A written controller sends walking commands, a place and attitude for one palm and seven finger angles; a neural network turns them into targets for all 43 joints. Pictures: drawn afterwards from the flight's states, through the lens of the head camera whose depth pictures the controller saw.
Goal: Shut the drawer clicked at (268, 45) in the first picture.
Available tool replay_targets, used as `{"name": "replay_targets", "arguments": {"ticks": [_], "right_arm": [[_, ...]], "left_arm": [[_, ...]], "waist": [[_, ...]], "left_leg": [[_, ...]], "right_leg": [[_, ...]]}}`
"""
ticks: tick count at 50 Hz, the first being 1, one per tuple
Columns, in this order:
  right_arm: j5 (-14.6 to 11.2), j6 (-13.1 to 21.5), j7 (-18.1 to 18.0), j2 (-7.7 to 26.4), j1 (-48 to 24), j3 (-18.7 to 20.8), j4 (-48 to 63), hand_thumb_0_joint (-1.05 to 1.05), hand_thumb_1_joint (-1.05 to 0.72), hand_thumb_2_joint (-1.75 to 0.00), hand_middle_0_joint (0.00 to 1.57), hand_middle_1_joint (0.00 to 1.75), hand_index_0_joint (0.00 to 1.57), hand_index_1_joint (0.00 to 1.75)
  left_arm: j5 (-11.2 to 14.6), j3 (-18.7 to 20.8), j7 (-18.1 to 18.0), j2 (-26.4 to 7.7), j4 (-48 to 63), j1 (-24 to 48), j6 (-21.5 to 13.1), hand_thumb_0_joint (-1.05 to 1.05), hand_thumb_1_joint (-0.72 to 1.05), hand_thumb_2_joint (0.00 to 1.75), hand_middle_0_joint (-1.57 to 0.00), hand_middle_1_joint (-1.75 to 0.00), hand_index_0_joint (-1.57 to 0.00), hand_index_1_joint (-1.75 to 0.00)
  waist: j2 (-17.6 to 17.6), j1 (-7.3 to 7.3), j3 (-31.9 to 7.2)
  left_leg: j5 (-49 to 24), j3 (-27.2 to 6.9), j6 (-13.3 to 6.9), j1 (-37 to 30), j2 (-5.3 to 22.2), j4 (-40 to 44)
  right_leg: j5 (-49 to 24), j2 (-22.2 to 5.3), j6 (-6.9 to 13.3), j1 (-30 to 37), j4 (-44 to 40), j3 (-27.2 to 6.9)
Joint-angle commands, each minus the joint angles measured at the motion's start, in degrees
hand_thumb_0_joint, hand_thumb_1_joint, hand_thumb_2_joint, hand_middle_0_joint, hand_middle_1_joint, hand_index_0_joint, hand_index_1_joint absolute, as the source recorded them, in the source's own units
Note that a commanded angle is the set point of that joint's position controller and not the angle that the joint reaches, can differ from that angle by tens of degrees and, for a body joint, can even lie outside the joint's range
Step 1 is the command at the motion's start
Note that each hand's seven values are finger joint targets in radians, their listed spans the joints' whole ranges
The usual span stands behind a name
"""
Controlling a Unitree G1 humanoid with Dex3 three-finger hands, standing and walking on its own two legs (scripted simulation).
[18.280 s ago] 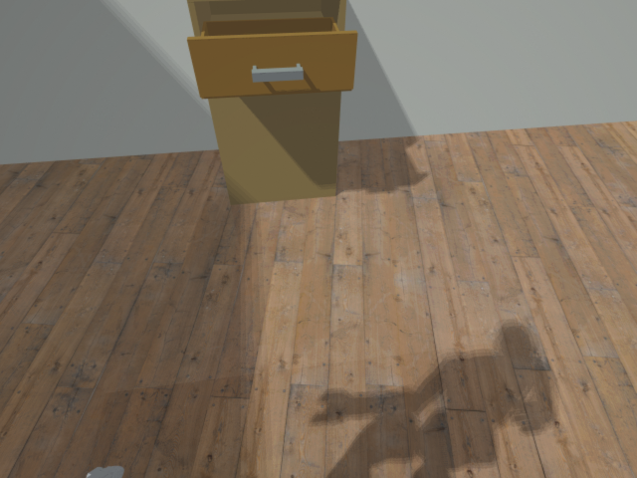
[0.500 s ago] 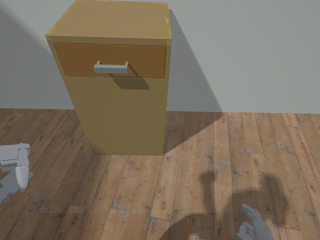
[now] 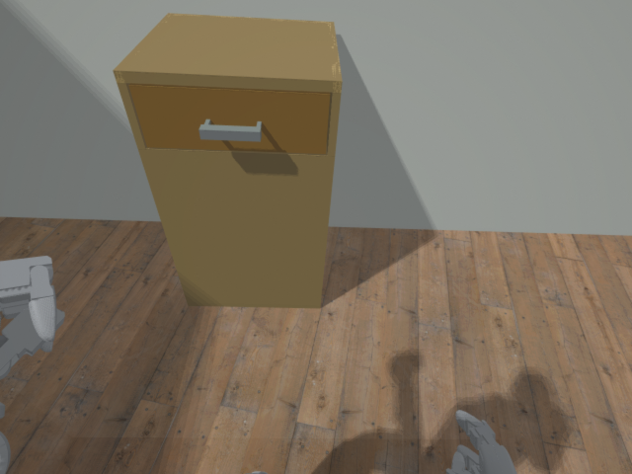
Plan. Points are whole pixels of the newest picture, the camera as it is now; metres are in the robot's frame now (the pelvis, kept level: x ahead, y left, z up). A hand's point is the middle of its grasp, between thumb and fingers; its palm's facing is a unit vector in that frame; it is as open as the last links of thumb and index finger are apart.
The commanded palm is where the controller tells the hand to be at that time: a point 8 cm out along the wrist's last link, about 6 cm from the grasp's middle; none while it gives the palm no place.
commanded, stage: stop stepping back and stand still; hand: left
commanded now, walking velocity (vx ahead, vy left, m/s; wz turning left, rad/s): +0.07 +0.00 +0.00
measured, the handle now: (232, 128) +0.84 +0.22 +0.02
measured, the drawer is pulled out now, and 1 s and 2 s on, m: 0.00 0.00 0.00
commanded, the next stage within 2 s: let the arm hang, fingers relaxed in 0.74 s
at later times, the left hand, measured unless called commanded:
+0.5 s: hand (30, 349) +0.18 +0.25 +0.18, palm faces +0.32 -0.81 -0.49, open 3.3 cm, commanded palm +0.12 +0.30 +0.19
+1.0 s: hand (71, 473) +0.14 +0.30 -0.05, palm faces +0.09 -0.91 -0.41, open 3.1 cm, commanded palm none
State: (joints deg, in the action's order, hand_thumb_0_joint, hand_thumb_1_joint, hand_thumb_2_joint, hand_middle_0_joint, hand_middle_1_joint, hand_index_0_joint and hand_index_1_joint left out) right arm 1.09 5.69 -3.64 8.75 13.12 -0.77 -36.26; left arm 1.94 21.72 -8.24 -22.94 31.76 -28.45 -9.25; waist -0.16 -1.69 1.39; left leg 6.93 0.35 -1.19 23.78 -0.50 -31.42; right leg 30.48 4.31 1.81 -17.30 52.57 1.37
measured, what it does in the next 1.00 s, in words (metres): steps on the spot: right foot, then left foot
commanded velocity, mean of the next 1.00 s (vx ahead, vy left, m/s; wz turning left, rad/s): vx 0.00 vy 0.00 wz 0.00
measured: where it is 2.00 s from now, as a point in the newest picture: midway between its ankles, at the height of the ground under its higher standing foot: outside the picture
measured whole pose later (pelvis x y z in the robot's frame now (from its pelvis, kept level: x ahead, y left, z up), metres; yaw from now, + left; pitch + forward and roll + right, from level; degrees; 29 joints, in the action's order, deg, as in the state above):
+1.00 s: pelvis -0.03 +0.05 +0.01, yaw +2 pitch +0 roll +0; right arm 1.1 1.3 0.4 16.1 7.8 0.5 -45.5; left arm -2.0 5.2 -1.0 -17.6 -22.4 -15.7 1.0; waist 3.4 -0.6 0.1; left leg 15.2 2.1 -2.3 19.6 -0.9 -34.4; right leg 17.4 -1.4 -0.7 -17.0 34.1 2.1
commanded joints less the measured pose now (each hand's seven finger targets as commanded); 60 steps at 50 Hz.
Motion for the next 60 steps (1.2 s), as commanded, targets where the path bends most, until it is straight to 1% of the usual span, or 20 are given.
{"name": "replay_targets", "arguments": {"ticks": [1,2,3,4,6,9,11,14,15,17,22,32,41,42,43,44,46,48,55,60], "right_arm": [[-0.34,1.57,0.75,7.97,-7.15,2.88,10.92,0.00,-0.90,-0.90,0.20,0.30,0.20,0.30],[-0.88,0.20,0.81,7.11,-6.71,3.04,10.95,0.00,-0.90,-0.90,0.20,0.30,0.20,0.30],[-1.00,-0.79,0.91,8.80,-6.93,3.70,10.17,0.00,-0.90,-0.90,0.20,0.30,0.20,0.30],[0.21,-0.78,0.96,8.86,-4.92,3.32,8.27,0.00,-0.90,-0.90,0.20,0.30,0.20,0.30],[-1.41,0.35,0.09,8.42,-4.48,3.57,8.67,0.00,-0.90,-0.90,0.20,0.30,0.20,0.30],[-0.88,2.28,-1.47,8.19,-6.43,2.47,7.75,0.00,-0.90,-0.90,0.20,0.30,0.20,0.30],[-0.94,4.05,-1.90,8.85,-5.95,2.33,7.40,0.00,-0.90,-0.90,0.20,0.30,0.20,0.30],[-1.35,4.98,-1.45,11.49,-5.46,3.70,8.70,0.00,-0.90,-0.90,0.20,0.30,0.20,0.30],[-1.59,4.88,-1.35,10.80,-4.84,3.71,8.37,0.00,-0.90,-0.90,0.20,0.30,0.20,0.30],[-1.66,4.81,-0.86,9.71,-5.55,2.98,8.81,0.00,-0.90,-0.90,0.20,0.30,0.20,0.30],[-1.63,4.10,-0.26,9.84,-6.07,3.55,9.76,0.00,-0.90,-0.90,0.20,0.30,0.20,0.30],[-1.63,2.82,-0.86,9.66,-6.36,3.25,10.38,0.00,-0.90,-0.90,0.20,0.30,0.20,0.30],[-1.19,2.42,-1.15,9.48,-6.84,2.93,10.35,0.00,-0.90,-0.90,0.20,0.30,0.20,0.30],[-1.35,4.80,4.47,21.25,-9.04,6.47,-4.05,0.00,-0.90,-0.90,0.20,0.30,0.20,0.30],[-2.01,1.00,4.52,16.75,-4.24,6.21,-3.28,0.00,-0.90,-0.90,0.20,0.30,0.20,0.30],[-1.42,-0.38,4.36,14.80,-2.98,5.22,-3.21,0.00,-0.90,-0.90,0.20,0.30,0.20,0.30],[-0.44,-2.09,4.12,14.57,-3.53,4.45,-2.86,0.00,-0.90,-0.90,0.20,0.30,0.20,0.30],[0.14,-3.05,3.74,15.57,-4.46,4.10,-3.91,0.00,-0.90,-0.90,0.20,0.30,0.20,0.30],[0.35,-5.90,3.03,10.86,-2.93,2.19,-12.78,0.00,-0.90,-0.90,0.20,0.30,0.20,0.30],[0.20,-6.16,2.28,9.06,1.20,2.60,-17.62,0.00,-0.90,-0.90,0.20,0.30,0.20,0.30]], "left_arm": [[0.96,7.07,-0.45,-8.19,13.06,-12.83,-4.44,0.00,0.90,0.90,-1.40,-1.60,-1.40,-1.60],[0.46,7.21,-0.25,-9.23,14.28,-10.86,-4.59,0.00,0.90,0.90,-1.40,-1.60,-1.40,-1.60],[1.12,7.97,-0.15,-10.93,17.60,-6.03,-4.78,0.00,0.90,0.90,-1.40,-1.60,-1.40,-1.60],[1.55,8.85,0.26,-11.40,16.53,-1.89,-5.48,0.00,0.90,0.90,-1.40,-1.60,-1.40,-1.60],[1.69,6.72,-0.13,-8.66,10.64,-2.06,-4.30,0.00,0.90,0.90,-1.40,-1.60,-1.40,-1.60],[0.25,5.08,-1.68,-7.14,7.74,-3.82,-5.12,0.00,0.90,0.90,-1.40,-1.60,-1.40,-1.60],[-0.15,3.91,-2.12,-6.55,9.08,-2.61,-5.78,0.00,0.90,0.90,-1.40,-1.60,-1.40,-1.60],[-0.48,3.91,-1.67,-8.01,13.87,-0.57,-7.11,0.00,0.90,0.90,-1.40,-1.60,-1.40,-1.60],[-0.60,4.98,-1.67,-8.25,10.70,-4.32,-6.65,0.00,0.90,0.90,-1.40,-1.60,-1.40,-1.60],[-0.40,5.15,-1.26,-7.86,13.72,-5.28,-6.86,0.00,0.90,0.90,-1.40,-1.60,-1.40,-1.60],[0.49,6.95,-1.42,-8.13,12.53,-10.11,-7.25,0.00,0.90,0.90,-1.40,-1.60,-1.40,-1.60],[0.88,5.71,-1.31,-7.34,11.59,-9.11,-6.95,0.00,0.90,0.90,-1.40,-1.60,-1.40,-1.60],[0.44,5.56,-1.56,-7.65,11.68,-6.81,-6.41,0.00,0.90,0.90,-1.40,-1.60,-1.40,-1.60],[-4.95,-15.59,7.04,-1.88,-37.64,0.49,2.53,0.00,0.90,0.90,-1.40,-1.60,-1.40,-1.60],[-3.75,-14.44,7.98,0.05,-38.94,0.18,6.87,0.00,0.90,0.90,-1.36,-1.56,-1.36,-1.56],[-3.64,-15.26,8.16,2.06,-40.71,1.78,7.69,0.00,0.90,0.90,-1.32,-1.51,-1.32,-1.51],[-4.03,-16.14,8.22,1.53,-46.23,6.78,8.40,0.00,0.90,0.90,-1.24,-1.43,-1.24,-1.43],[-3.91,-16.75,8.09,0.87,-53.41,10.09,8.90,0.00,0.90,0.90,-1.16,-1.34,-1.16,-1.34],[-3.03,-19.70,7.36,2.54,-78.24,13.36,9.86,0.00,0.90,0.90,-0.88,-1.04,-0.88,-1.04],[-2.80,-19.60,7.20,4.39,-87.55,10.57,9.35,0.00,0.90,0.90,-0.68,-0.82,-0.68,-0.82]], "waist": [[9.93,3.13,-2.75],[-6.97,2.80,-0.90],[-14.73,2.03,0.15],[-8.38,-0.02,-2.66],[-8.34,-0.38,0.07],[-3.33,1.32,1.12],[-1.41,1.42,-1.30],[1.05,2.60,-5.99],[0.85,1.96,-6.55],[5.90,1.61,-5.68],[1.44,1.53,-4.62],[2.81,1.40,-6.34],[2.60,1.62,-4.89],[2.10,-0.51,-1.51],[1.23,0.07,-6.17],[-0.18,0.41,-6.74],[-7.06,0.86,-5.03],[-8.20,1.54,-4.16],[6.66,1.65,-0.68],[10.04,1.80,-2.04]], "left_leg": [[27.80,-4.52,2.07,13.13,6.16,12.52],[19.25,2.55,3.08,8.39,-0.96,-12.24],[13.80,0.56,3.04,9.16,-2.00,-30.73],[9.90,-0.60,3.50,7.91,-0.12,-36.81],[11.50,-2.30,2.40,5.40,2.33,-29.21],[12.75,1.45,0.18,-3.22,2.46,-5.86],[7.62,2.28,-1.00,-11.69,2.34,7.66],[-6.93,-4.34,-3.30,-20.07,9.73,7.04],[-8.79,-2.87,-3.03,-19.00,8.91,5.48],[-5.76,-3.28,-2.32,-13.99,7.84,8.34],[1.38,-1.40,-1.05,-10.17,5.52,7.12],[-5.42,-1.61,-0.76,-13.11,6.17,8.39],[1.80,-2.03,-0.70,-11.51,5.47,10.46],[-10.25,-3.01,-1.31,-7.14,6.71,-1.19],[-8.89,-2.00,-0.61,-10.37,6.53,-0.50],[-3.56,-3.65,-1.55,-8.78,7.07,-0.06],[-1.75,-6.60,-3.00,-5.56,7.64,1.95],[-3.51,-7.61,-3.42,-4.71,7.27,3.49],[9.19,-6.32,-1.56,-6.21,5.39,10.61],[12.45,-6.68,-1.80,-8.18,6.04,12.62]], "right_leg": [[3.09,-2.19,2.21,17.25,-25.90,-2.32],[7.17,-12.19,4.51,5.02,-41.28,-17.07],[10.23,-24.03,8.63,-6.05,-48.82,-31.26],[4.28,-22.07,10.28,-7.77,-42.89,-22.40],[7.70,-18.72,7.48,-8.56,-42.63,-20.13],[-6.09,-16.60,6.20,-3.23,-37.98,-15.07],[-16.06,-13.31,2.49,0.75,-33.08,-10.90],[-25.52,-7.79,-4.31,1.34,-26.32,-7.26],[-29.00,-7.50,-4.03,2.67,-26.47,-6.56],[-27.10,-6.66,-2.73,5.83,-25.70,-4.44],[-24.87,-7.87,-1.31,7.16,-29.88,-6.93],[-31.28,-7.10,-1.59,8.12,-28.94,-4.90],[-25.17,-6.97,-1.56,7.87,-31.65,-4.94],[-37.01,-11.69,-0.17,0.53,-22.16,-1.86],[-32.25,-11.33,0.14,0.42,-23.75,-4.75],[-25.13,-10.85,0.33,-0.61,-23.19,-3.42],[-19.92,-9.01,0.48,-0.08,-22.22,-2.57],[-20.63,-9.07,0.83,2.05,-22.70,-3.09],[-12.77,-9.03,0.87,4.04,-29.51,-4.97],[-14.39,-8.80,1.25,6.10,-32.04,-3.78]]}}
